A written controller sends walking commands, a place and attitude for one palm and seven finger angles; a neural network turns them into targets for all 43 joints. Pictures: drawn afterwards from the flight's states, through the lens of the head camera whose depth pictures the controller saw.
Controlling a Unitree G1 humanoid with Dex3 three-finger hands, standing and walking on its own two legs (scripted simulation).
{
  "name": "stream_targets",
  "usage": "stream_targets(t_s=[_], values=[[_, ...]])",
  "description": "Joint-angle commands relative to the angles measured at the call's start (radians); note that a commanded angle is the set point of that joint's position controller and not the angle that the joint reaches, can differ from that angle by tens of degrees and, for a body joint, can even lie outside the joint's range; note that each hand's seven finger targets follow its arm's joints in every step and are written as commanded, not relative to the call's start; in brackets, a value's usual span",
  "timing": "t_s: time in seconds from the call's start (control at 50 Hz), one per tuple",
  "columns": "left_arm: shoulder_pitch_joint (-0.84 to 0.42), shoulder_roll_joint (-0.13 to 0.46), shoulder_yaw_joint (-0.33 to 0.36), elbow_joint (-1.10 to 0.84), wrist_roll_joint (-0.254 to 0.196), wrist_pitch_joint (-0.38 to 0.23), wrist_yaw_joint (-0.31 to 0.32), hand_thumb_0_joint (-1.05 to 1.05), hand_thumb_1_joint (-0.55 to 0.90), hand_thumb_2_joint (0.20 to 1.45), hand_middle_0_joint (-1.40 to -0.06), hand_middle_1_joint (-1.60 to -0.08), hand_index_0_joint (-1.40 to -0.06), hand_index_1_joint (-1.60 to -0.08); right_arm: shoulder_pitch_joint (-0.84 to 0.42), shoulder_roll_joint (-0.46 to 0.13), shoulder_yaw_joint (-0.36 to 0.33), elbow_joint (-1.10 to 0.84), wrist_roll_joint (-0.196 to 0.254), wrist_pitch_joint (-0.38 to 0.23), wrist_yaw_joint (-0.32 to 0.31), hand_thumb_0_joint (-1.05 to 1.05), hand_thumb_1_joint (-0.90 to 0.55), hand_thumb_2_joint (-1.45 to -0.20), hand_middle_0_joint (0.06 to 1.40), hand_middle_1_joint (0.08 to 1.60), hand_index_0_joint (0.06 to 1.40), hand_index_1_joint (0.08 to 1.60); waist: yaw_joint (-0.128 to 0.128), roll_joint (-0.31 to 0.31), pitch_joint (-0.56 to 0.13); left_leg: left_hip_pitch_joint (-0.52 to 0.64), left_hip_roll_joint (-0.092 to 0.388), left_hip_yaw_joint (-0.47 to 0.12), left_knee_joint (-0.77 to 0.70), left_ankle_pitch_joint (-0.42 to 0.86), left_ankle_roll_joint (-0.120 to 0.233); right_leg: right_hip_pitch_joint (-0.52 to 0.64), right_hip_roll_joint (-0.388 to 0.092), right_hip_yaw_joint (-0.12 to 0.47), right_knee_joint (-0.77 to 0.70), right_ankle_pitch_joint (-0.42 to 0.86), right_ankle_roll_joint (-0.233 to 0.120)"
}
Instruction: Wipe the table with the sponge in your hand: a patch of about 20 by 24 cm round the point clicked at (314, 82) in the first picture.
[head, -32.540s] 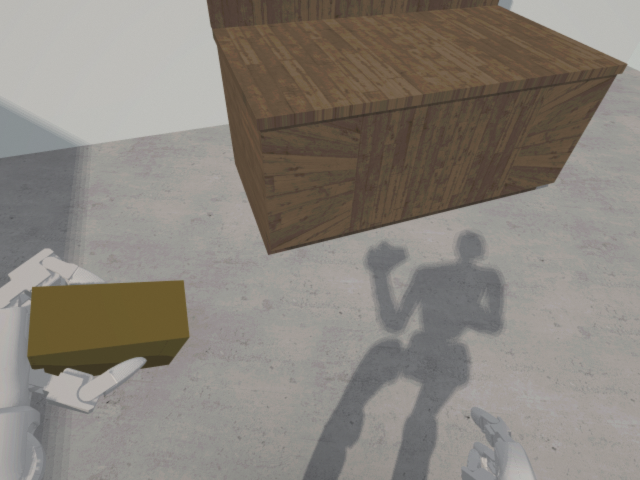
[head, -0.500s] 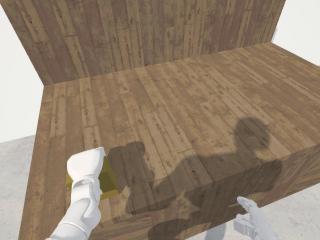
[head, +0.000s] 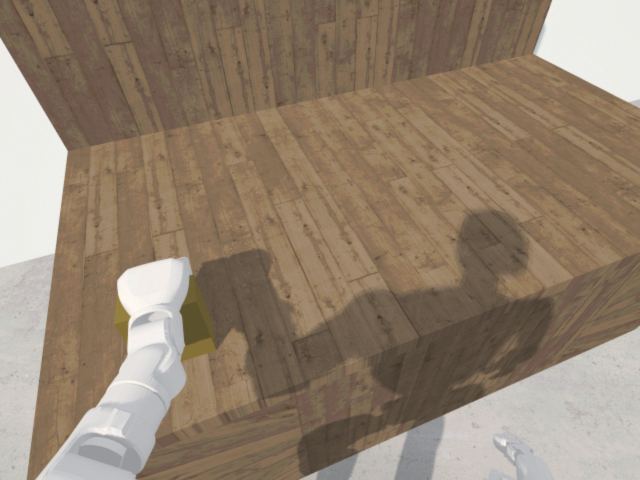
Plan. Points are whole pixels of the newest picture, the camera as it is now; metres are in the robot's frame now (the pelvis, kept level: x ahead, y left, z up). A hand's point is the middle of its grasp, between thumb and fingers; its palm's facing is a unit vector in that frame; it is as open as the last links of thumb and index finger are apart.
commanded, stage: wipe forward along the middle lane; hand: left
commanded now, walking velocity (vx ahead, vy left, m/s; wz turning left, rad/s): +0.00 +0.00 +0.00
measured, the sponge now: (173, 331) +0.33 +0.26 -0.04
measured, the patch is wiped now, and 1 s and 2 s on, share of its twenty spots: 1.00 1.00 1.00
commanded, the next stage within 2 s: slide back across to the first lane in 1.08 s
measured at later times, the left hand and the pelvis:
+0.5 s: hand (163, 275) +0.40 +0.28 +0.01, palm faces -0.11 +0.01 -0.99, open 9.8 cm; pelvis -0.01 +0.00 -0.01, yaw +0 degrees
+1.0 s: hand (157, 252) +0.44 +0.31 +0.01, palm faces -0.11 +0.01 -0.99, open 9.8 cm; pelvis +0.00 +0.03 -0.01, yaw -1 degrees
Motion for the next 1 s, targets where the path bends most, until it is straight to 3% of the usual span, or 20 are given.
stream_targets(t_s=[0.0,0.02,0.04,0.1,0.14,0.18,0.22,0.24,0.28,0.32,0.36,0.54,0.56,0.58,0.62,0.76,0.84,0.9,0.98], values=[[-0.272,0.180,0.058,0.035,0.006,-0.019,0.026,0.000,0.100,1.300,-1.200,-1.600,-1.200,-1.600,-0.097,-0.117,-0.037,-0.141,-0.003,-0.050,-0.006,0.000,-0.900,-0.900,0.200,0.300,0.200,0.300,-0.030,-0.147,-0.116,0.010,-0.037,-0.001,-0.048,-0.050,0.040,0.023,-0.034,0.101,-0.145,-0.001,0.014],[-0.300,0.194,0.065,0.057,0.014,-0.026,0.029,0.000,0.100,1.300,-1.200,-1.600,-1.200,-1.600,-0.090,-0.119,-0.037,-0.132,-0.004,-0.050,-0.007,0.000,-0.900,-0.900,0.200,0.300,0.200,0.300,-0.035,-0.151,-0.123,0.004,-0.035,-0.003,-0.042,-0.050,0.040,0.014,-0.035,0.103,-0.140,-0.001,0.014],[-0.300,0.222,0.098,0.062,0.014,-0.030,0.033,0.000,0.100,1.300,-1.200,-1.600,-1.200,-1.600,-0.087,-0.122,-0.040,-0.129,-0.006,-0.051,-0.006,0.000,-0.900,-0.900,0.200,0.300,0.200,0.300,-0.021,-0.123,-0.135,0.004,-0.035,-0.007,-0.043,-0.038,0.039,0.018,-0.031,0.110,-0.136,0.020,0.007],[-0.375,0.194,0.054,0.099,0.008,-0.044,0.038,0.000,0.100,1.300,-1.200,-1.600,-1.200,-1.600,-0.060,-0.117,-0.041,-0.124,-0.002,-0.054,-0.004,0.000,-0.900,-0.900,0.200,0.300,0.200,0.300,-0.047,-0.130,-0.141,-0.009,-0.031,-0.001,-0.029,-0.060,0.043,-0.003,-0.036,0.098,-0.133,-0.012,0.017],[-0.370,0.282,0.134,0.134,0.002,-0.050,0.043,0.000,0.100,1.300,-1.200,-1.600,-1.200,-1.600,-0.048,-0.126,-0.042,-0.116,-0.006,-0.055,-0.005,0.000,-0.900,-0.900,0.200,0.300,0.200,0.300,-0.029,-0.138,-0.169,-0.031,-0.031,-0.004,-0.027,-0.052,0.042,0.026,-0.035,0.111,-0.132,0.001,0.016],[-0.434,0.230,0.072,0.154,0.004,-0.064,0.043,0.000,0.100,1.300,-1.200,-1.600,-1.200,-1.600,-0.034,-0.118,-0.038,-0.116,-0.001,-0.058,-0.005,0.000,-0.900,-0.900,0.200,0.300,0.200,0.300,-0.055,-0.129,-0.149,-0.044,-0.031,0.000,-0.022,-0.078,0.045,-0.009,-0.038,0.099,-0.132,-0.039,0.023],[-0.465,0.245,0.075,0.190,0.011,-0.071,0.045,0.000,0.100,1.300,-1.200,-1.600,-1.200,-1.600,-0.016,-0.120,-0.038,-0.108,-0.003,-0.060,-0.003,0.000,-0.900,-0.900,0.200,0.300,0.200,0.300,-0.057,-0.109,-0.153,-0.047,-0.029,-0.001,-0.020,-0.093,0.045,-0.030,-0.037,0.098,-0.132,-0.070,0.021],[-0.497,0.279,0.105,0.194,0.012,-0.075,0.048,0.000,0.100,1.300,-1.200,-1.600,-1.200,-1.600,-0.013,-0.123,-0.040,-0.103,-0.006,-0.062,-0.005,0.000,-0.900,-0.900,0.200,0.300,0.200,0.300,-0.060,-0.112,-0.165,-0.046,-0.025,-0.006,-0.018,-0.083,0.045,-0.026,-0.033,0.099,-0.129,-0.052,0.019],[-0.533,0.261,0.078,0.224,0.015,-0.085,0.051,0.000,0.100,1.300,-1.200,-1.600,-1.200,-1.600,0.010,-0.120,-0.040,-0.097,-0.004,-0.068,-0.003,0.000,-0.900,-0.900,0.200,0.300,0.200,0.300,-0.073,-0.104,-0.166,-0.058,-0.025,-0.003,-0.010,-0.096,0.046,-0.047,-0.034,0.090,-0.121,-0.069,0.024],[-0.527,0.250,0.078,0.250,0.008,-0.089,0.056,0.000,0.100,1.300,-1.200,-1.600,-1.200,-1.600,0.023,-0.120,-0.042,-0.095,-0.007,-0.069,0.000,0.000,-0.900,-0.900,0.200,0.300,0.200,0.300,-0.071,-0.116,-0.184,-0.060,-0.023,-0.002,-0.004,-0.086,0.047,-0.043,-0.034,0.092,-0.120,-0.049,0.024],[-0.567,0.279,0.093,0.255,0.004,-0.098,0.059,0.000,0.100,1.300,-1.200,-1.600,-1.200,-1.600,0.042,-0.124,-0.043,-0.087,-0.008,-0.071,-0.001,0.000,-0.900,-0.900,0.200,0.300,0.200,0.300,-0.081,-0.118,-0.216,-0.061,-0.021,-0.002,0.006,-0.063,0.049,-0.024,-0.033,0.094,-0.111,-0.011,0.027],[-0.595,0.309,0.115,0.307,0.018,-0.102,0.056,0.000,0.100,1.300,-1.200,-1.600,-1.200,-1.600,0.082,-0.130,-0.045,-0.072,-0.012,-0.069,0.012,0.000,-0.900,-0.900,0.200,0.300,0.200,0.300,-0.087,-0.096,-0.239,-0.066,-0.014,-0.006,0.014,0.001,0.049,-0.023,-0.027,0.076,-0.091,0.095,0.023],[-0.608,0.297,0.095,0.310,0.024,-0.105,0.057,0.000,0.100,1.300,-1.200,-1.600,-1.200,-1.600,0.091,-0.132,-0.045,-0.069,-0.013,-0.069,0.013,0.000,-0.900,-0.900,0.200,0.300,0.200,0.300,-0.097,-0.087,-0.230,-0.061,-0.014,-0.005,0.019,0.008,0.051,-0.039,-0.026,0.073,-0.085,0.106,0.024],[-0.579,0.297,0.104,0.331,0.023,-0.102,0.057,0.000,0.100,1.300,-1.200,-1.600,-1.200,-1.600,0.101,-0.132,-0.046,-0.068,-0.014,-0.069,0.017,0.000,-0.900,-0.900,0.200,0.300,0.200,0.300,-0.087,-0.097,-0.239,-0.063,-0.014,-0.005,0.018,0.018,0.051,-0.031,-0.024,0.067,-0.083,0.116,0.022],[-0.602,0.332,0.120,0.336,0.028,-0.101,0.058,0.000,0.100,1.300,-1.200,-1.600,-1.200,-1.600,0.099,-0.137,-0.044,-0.069,-0.014,-0.066,0.016,0.000,-0.900,-0.900,0.200,0.300,0.200,0.300,-0.092,-0.102,-0.228,-0.073,-0.013,-0.006,0.018,0.007,0.051,-0.041,-0.025,0.069,-0.087,0.102,0.024],[-0.655,0.303,0.096,0.360,0.037,-0.102,0.061,0.000,0.100,1.300,-1.200,-1.600,-1.200,-1.600,0.123,-0.137,-0.050,-0.060,-0.018,-0.065,0.024,0.000,-0.900,-0.900,0.200,0.300,0.200,0.300,-0.108,-0.067,-0.246,-0.038,-0.005,-0.013,0.025,0.045,0.050,-0.088,-0.015,0.044,-0.067,0.114,0.020],[-0.725,0.346,0.125,0.383,0.037,-0.095,0.067,0.000,0.100,1.300,-1.200,-1.600,-1.200,-1.600,0.131,-0.143,-0.047,-0.051,-0.021,-0.066,0.022,0.000,-0.900,-0.900,0.200,0.300,0.200,0.300,-0.118,-0.082,-0.263,-0.046,-0.001,-0.020,0.026,0.042,0.051,-0.098,-0.013,0.041,-0.064,0.104,0.021],[-0.769,0.361,0.106,0.417,0.056,-0.087,0.064,0.000,0.100,1.300,-1.200,-1.600,-1.200,-1.600,0.147,-0.148,-0.043,-0.046,-0.023,-0.067,0.022,0.000,-0.900,-0.900,0.200,0.300,0.200,0.300,-0.133,-0.055,-0.246,-0.057,-0.002,-0.022,0.029,0.013,0.049,-0.135,-0.011,0.036,-0.061,0.062,0.022],[-0.779,0.388,0.124,0.440,0.056,-0.087,0.056,0.000,0.100,1.300,-1.200,-1.600,-1.200,-1.600,0.167,-0.150,-0.044,-0.048,-0.027,-0.069,0.027,0.000,-0.900,-0.900,0.200,0.300,0.200,0.300,-0.127,-0.026,-0.292,-0.046,0.001,-0.027,0.043,0.049,0.047,-0.136,-0.006,0.030,-0.044,0.088,0.018]])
